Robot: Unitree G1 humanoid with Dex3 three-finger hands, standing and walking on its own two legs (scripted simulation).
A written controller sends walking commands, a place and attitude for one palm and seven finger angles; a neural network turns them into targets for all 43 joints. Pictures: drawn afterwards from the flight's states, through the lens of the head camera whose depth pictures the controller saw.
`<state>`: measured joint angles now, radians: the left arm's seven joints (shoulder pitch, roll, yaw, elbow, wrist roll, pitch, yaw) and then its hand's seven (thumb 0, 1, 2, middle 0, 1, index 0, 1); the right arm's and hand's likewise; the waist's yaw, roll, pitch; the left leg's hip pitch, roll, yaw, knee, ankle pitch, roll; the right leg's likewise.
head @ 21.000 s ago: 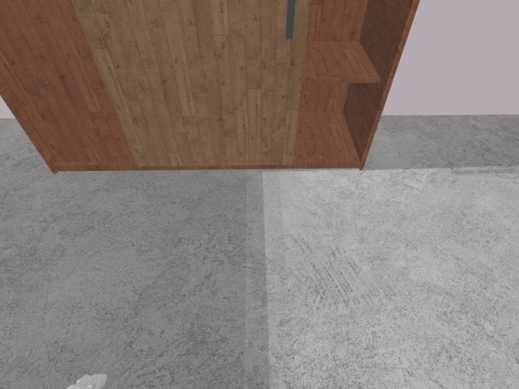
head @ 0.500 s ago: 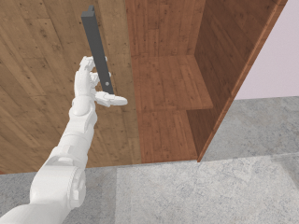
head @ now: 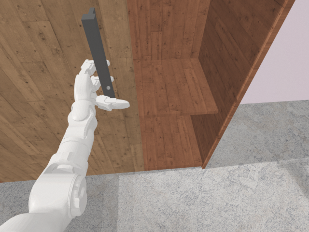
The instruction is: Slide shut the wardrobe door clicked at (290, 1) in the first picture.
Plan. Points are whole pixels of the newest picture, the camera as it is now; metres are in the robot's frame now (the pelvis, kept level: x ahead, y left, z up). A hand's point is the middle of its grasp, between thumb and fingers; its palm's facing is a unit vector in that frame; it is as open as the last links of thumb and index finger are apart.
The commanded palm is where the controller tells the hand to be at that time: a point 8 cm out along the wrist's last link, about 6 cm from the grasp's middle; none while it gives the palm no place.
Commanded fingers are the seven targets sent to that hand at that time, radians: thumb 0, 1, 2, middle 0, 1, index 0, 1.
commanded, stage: grip the handle and tug to test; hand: left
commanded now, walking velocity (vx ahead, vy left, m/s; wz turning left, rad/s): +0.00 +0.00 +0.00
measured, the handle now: (103, 66) +0.52 +0.13 +0.15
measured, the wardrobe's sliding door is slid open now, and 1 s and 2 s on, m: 0.39 0.39 0.39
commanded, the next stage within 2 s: tug the door sideways, standing still in 1.28 s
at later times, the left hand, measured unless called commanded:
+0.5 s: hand (111, 86) +0.47 +0.10 +0.12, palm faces +0.07 -1.00 +0.00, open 6.4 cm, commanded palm +0.43 +0.15 +0.12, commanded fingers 0.00 0.90 0.90 -0.45 -1.40 -0.45 -1.40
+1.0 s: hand (111, 86) +0.47 +0.10 +0.12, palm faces +0.05 -1.00 +0.01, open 6.1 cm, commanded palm +0.42 +0.16 +0.12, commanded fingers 0.00 0.90 0.90 -0.45 -1.40 -0.45 -1.40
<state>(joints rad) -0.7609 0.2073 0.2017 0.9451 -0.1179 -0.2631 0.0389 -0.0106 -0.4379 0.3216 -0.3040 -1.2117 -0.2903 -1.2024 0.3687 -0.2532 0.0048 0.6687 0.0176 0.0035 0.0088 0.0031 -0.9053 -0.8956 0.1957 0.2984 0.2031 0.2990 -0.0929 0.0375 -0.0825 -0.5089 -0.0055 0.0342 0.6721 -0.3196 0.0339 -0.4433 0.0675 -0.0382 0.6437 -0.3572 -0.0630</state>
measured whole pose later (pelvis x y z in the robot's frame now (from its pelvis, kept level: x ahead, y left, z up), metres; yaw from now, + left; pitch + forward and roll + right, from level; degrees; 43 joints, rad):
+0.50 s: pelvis +0.00 +0.00 +0.00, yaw +0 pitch +10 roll -1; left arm -0.77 0.19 0.20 0.94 -0.11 -0.26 0.08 0.01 0.59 0.76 -0.39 -1.34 -0.38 -1.34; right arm 0.38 -0.25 0.00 0.67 0.01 0.01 0.02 0.00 -0.91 -0.90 0.20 0.30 0.20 0.30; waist -0.10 0.04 -0.09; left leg -0.52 -0.01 0.04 0.68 -0.33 0.04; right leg -0.46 0.06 -0.03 0.66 -0.37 -0.06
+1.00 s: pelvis +0.01 +0.00 +0.00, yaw -1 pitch +9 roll +0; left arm -0.71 0.20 0.22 0.87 -0.11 -0.22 0.04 0.01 0.67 0.77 -0.35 -1.38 -0.36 -1.36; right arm 0.36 -0.25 0.00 0.64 0.01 0.02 0.01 0.00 -0.91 -0.90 0.20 0.30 0.20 0.30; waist -0.10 0.04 -0.09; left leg -0.49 0.00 0.05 0.65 -0.33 0.03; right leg -0.43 0.07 -0.02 0.63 -0.36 -0.06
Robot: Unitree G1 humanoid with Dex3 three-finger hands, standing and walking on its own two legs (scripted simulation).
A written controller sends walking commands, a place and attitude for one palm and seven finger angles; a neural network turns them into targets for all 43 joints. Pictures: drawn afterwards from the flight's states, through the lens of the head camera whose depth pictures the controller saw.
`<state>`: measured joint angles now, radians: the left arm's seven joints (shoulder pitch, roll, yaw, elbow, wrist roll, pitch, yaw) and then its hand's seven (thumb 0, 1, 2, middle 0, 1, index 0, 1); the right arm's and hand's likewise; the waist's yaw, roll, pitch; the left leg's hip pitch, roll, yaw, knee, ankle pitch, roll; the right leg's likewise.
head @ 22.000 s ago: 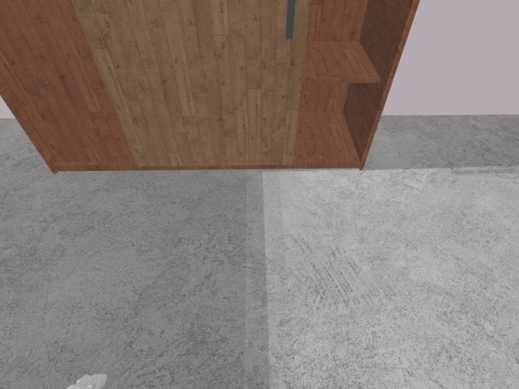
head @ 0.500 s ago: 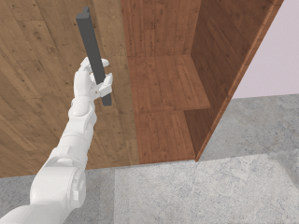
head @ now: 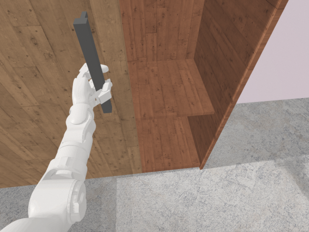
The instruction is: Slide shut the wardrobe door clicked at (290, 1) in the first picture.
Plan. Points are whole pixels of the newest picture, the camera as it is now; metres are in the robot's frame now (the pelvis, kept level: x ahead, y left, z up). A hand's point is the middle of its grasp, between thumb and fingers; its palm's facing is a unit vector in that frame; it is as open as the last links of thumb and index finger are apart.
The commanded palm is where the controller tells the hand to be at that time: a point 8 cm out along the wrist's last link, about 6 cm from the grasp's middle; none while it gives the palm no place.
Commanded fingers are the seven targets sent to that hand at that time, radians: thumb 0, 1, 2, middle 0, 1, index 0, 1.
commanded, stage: grip the handle and tug to test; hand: left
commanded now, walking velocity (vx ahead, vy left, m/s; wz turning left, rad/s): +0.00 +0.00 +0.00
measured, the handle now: (97, 70) +0.51 +0.14 +0.15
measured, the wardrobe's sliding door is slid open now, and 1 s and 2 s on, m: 0.39 0.39 0.38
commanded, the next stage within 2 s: tug the door sideways, standing still in 0.28 s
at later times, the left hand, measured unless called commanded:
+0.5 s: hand (106, 91) +0.45 +0.11 +0.12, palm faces +0.07 -1.00 +0.02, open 6.2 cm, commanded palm +0.43 +0.15 +0.12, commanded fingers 0.00 0.90 0.90 -0.45 -1.40 -0.45 -1.40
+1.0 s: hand (109, 91) +0.46 +0.11 +0.12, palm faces +0.15 -0.99 -0.03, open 6.2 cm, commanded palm +0.43 +0.10 +0.12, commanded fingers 0.00 0.90 0.90 -0.45 -1.40 -0.45 -1.40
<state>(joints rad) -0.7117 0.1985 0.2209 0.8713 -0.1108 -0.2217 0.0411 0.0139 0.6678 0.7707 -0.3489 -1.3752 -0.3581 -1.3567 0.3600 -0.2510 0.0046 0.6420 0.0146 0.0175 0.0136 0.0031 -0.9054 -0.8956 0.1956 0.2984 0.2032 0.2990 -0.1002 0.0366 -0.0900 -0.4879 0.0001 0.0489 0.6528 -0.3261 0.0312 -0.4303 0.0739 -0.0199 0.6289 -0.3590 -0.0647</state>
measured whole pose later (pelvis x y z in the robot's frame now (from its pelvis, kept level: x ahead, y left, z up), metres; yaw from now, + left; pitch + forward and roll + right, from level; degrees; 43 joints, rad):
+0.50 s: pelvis +0.04 +0.00 +0.01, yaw +0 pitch +9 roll +0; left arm -0.47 0.13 0.13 0.49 -0.13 -0.09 0.08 0.02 0.70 0.76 -0.29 -1.38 -0.31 -1.35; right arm 0.34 -0.25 -0.01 0.61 0.02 0.02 0.02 0.00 -0.91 -0.90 0.20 0.30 0.20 0.30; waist -0.06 0.04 -0.10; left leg -0.39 -0.01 0.04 0.59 -0.35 0.03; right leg -0.33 0.07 -0.01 0.56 -0.37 -0.05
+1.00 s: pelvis +0.00 +0.01 +0.00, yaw +4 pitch +10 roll -1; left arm -0.78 0.09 0.01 0.84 -0.13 -0.18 0.24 0.01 0.72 0.81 -0.28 -1.39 -0.25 -1.40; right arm 0.35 -0.22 -0.01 0.72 -0.01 -0.03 0.05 0.00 -0.91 -0.90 0.20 0.30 0.20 0.30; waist -0.05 0.05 -0.08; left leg -0.53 -0.05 -0.03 0.69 -0.34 0.04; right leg -0.44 0.04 -0.08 0.65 -0.39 -0.05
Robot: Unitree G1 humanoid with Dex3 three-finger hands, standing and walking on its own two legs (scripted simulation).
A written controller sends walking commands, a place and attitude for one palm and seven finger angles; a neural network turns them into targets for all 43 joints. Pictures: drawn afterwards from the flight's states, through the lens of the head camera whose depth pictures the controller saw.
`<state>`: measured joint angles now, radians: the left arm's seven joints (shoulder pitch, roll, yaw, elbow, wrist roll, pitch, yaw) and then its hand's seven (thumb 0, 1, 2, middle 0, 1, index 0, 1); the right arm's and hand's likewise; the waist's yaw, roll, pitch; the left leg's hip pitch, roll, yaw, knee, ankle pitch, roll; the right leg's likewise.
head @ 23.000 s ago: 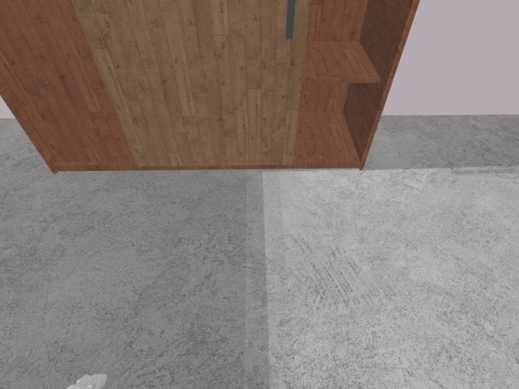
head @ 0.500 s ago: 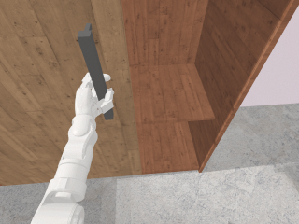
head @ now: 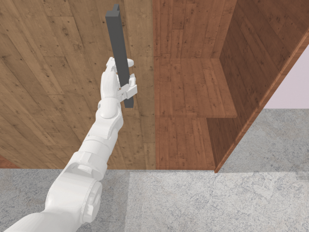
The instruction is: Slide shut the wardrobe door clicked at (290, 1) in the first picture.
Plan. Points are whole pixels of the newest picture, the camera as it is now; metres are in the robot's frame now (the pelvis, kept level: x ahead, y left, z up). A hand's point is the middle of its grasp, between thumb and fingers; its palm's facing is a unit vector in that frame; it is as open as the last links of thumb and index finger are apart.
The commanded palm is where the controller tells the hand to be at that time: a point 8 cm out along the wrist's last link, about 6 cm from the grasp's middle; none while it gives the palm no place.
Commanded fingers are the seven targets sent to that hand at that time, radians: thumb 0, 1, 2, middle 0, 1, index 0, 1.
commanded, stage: tug the door sideways, standing still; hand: left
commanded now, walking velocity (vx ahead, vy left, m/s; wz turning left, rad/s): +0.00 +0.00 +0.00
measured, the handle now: (124, 64) +0.51 +0.09 +0.15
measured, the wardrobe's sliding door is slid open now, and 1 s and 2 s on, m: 0.39 0.38 0.17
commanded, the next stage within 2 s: step sideways, sliding the door along in 0.24 s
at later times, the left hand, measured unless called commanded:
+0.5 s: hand (133, 86) +0.46 +0.06 +0.12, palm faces -0.04 -0.99 -0.11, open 6.4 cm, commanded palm +0.45 +0.10 +0.13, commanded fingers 0.00 0.90 0.90 -0.45 -1.40 -0.45 -1.40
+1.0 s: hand (137, 86) +0.46 +0.05 +0.12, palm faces +0.09 -0.99 -0.13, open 6.5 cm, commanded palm +0.44 +0.03 +0.13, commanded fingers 0.00 0.90 0.90 -0.45 -1.40 -0.45 -1.40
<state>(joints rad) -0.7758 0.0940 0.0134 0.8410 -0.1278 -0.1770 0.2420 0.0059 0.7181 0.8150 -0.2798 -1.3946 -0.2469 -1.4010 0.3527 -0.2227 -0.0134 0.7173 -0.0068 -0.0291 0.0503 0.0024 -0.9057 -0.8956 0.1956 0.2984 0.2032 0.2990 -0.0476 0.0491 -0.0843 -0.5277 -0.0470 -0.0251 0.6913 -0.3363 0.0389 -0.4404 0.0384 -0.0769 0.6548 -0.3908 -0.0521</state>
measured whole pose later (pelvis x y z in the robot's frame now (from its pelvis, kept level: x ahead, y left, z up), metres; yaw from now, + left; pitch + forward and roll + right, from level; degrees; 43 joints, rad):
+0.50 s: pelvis -0.01 +0.01 +0.00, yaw -3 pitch +7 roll +0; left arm -0.87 0.18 0.04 0.99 -0.10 -0.21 0.11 0.00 0.63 0.79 -0.35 -1.36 -0.29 -1.40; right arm 0.33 -0.24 -0.01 0.72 0.03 -0.04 -0.04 0.00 -0.90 -0.90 0.20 0.30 0.20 0.30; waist -0.06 0.04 -0.02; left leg -0.47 -0.04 0.03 0.67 -0.33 0.06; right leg -0.42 0.04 -0.02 0.68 -0.38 -0.04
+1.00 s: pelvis +0.02 -0.09 +0.00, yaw +5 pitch -2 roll +1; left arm -0.81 0.19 -0.06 0.69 -0.14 -0.14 0.09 0.00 0.70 0.84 -0.38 -1.38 -0.17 -1.40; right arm 0.13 -0.25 -0.05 0.68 0.03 0.01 -0.04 0.00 -0.91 -0.90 0.19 0.30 0.20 0.30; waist 0.07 0.02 0.24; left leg -0.27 0.04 0.00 0.66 -0.36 -0.04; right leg -0.49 0.04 0.03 1.14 -0.49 -0.03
